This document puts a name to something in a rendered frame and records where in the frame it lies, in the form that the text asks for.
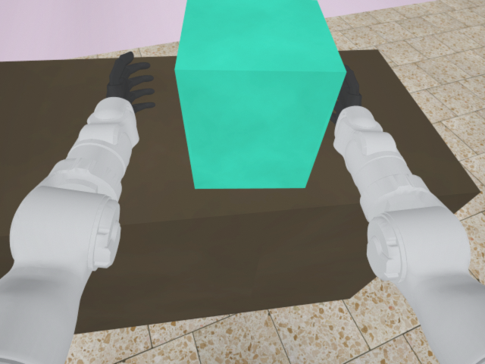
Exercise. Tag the pedestal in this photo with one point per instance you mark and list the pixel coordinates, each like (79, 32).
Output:
(187, 253)

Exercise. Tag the carton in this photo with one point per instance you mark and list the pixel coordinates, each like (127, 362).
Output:
(257, 81)

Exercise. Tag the robot right upper arm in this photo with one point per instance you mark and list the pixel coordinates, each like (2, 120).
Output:
(424, 252)

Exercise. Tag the right robot forearm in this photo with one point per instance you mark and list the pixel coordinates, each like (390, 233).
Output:
(379, 171)

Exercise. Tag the robot left upper arm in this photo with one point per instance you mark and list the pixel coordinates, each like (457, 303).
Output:
(61, 236)

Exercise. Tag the left robot forearm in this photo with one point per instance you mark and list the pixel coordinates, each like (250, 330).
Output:
(99, 158)

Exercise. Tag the right robot hand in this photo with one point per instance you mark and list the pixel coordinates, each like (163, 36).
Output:
(348, 95)

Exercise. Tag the left robot hand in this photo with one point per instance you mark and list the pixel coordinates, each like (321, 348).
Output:
(120, 85)

